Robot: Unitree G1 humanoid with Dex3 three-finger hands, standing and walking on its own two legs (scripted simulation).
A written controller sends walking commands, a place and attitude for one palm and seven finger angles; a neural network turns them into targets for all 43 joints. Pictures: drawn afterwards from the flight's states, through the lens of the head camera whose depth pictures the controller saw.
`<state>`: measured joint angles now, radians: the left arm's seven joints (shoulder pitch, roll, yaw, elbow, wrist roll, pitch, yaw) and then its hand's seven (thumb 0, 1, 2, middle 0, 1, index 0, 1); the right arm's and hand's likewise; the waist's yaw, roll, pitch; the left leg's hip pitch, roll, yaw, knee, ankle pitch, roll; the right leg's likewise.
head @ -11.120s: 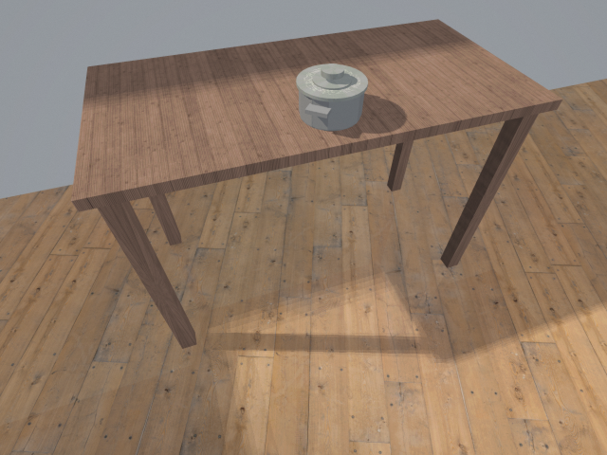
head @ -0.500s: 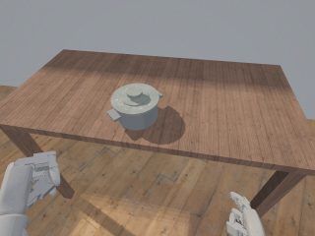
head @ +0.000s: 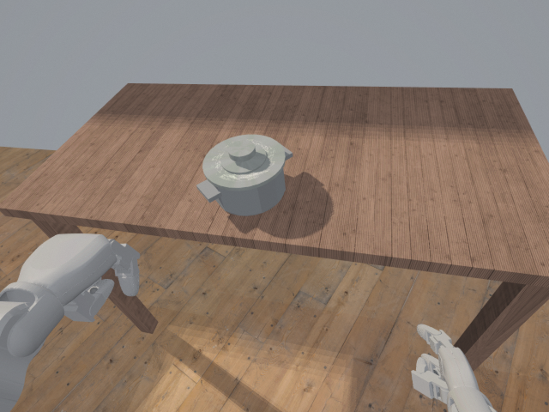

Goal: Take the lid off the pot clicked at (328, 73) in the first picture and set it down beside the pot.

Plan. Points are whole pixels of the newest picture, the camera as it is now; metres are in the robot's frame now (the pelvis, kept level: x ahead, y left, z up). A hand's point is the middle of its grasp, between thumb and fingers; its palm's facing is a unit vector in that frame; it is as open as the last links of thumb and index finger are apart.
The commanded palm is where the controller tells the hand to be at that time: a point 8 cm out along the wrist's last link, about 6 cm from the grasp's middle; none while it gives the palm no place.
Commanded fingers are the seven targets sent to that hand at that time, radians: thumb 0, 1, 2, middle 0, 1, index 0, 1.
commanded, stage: reach forward and open the fingers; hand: left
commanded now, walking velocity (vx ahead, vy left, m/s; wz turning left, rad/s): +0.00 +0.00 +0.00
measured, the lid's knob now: (241, 150) +0.54 +0.14 +0.09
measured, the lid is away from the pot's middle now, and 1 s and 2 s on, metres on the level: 0.00 0.00 0.00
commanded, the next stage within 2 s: move the open hand above the knob in 0.56 s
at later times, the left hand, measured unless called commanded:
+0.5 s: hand (104, 250) +0.27 +0.26 +0.14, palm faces -0.17 -0.02 -0.99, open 9.9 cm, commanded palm +0.25 +0.26 +0.21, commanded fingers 0.00 -0.31 1.43 -0.83 -0.08 -0.83 -0.08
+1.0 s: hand (139, 210) +0.33 +0.24 +0.15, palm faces -0.23 -0.03 -0.97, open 10.1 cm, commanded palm +0.32 +0.23 +0.22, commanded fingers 0.00 -0.31 1.44 -0.83 -0.08 -0.83 -0.08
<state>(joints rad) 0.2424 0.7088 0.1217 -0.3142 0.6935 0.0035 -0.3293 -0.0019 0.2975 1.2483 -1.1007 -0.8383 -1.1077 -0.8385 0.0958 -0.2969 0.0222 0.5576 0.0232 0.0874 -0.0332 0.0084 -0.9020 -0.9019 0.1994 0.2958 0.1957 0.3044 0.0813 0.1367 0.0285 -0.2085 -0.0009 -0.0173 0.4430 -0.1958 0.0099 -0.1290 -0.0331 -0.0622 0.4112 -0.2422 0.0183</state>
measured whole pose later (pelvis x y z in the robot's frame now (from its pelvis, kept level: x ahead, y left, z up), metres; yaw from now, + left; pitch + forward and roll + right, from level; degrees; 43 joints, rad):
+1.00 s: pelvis -0.01 +0.01 +0.00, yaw +0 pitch -1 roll +0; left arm -0.38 0.65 -0.08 0.03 0.78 0.12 -0.48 0.00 -0.30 1.44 -0.84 -0.08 -0.85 -0.08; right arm 0.07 -0.29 0.03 0.58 0.04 0.13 0.01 0.01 -0.90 -0.90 0.20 0.30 0.20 0.30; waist 0.05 0.11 0.05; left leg -0.23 -0.02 -0.01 0.43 -0.17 0.02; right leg -0.17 -0.05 -0.06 0.42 -0.23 0.03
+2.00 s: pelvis +0.02 +0.00 +0.00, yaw -1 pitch +4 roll +1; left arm -0.89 0.51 -0.25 0.56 0.86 0.18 -0.45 0.00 -0.30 1.44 -0.84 -0.08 -0.84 -0.08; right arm 0.16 -0.29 0.01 0.62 0.07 0.18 0.02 0.01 -0.90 -0.90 0.20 0.30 0.20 0.30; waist -0.04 0.09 0.00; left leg -0.30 -0.02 0.01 0.44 -0.21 0.02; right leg -0.25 -0.05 -0.03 0.46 -0.28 0.02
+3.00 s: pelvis +0.02 +0.02 +0.00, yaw -1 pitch +7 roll +0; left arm -1.09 0.48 -0.26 0.83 0.89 0.14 -0.42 0.00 -0.30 1.44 -0.84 -0.08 -0.84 -0.08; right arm 0.19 -0.28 0.00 0.65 0.06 0.18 0.01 0.00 -0.90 -0.90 0.20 0.30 0.20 0.30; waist -0.06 0.06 -0.03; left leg -0.36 -0.03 0.02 0.46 -0.22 0.04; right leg -0.31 -0.06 -0.02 0.46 -0.27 0.03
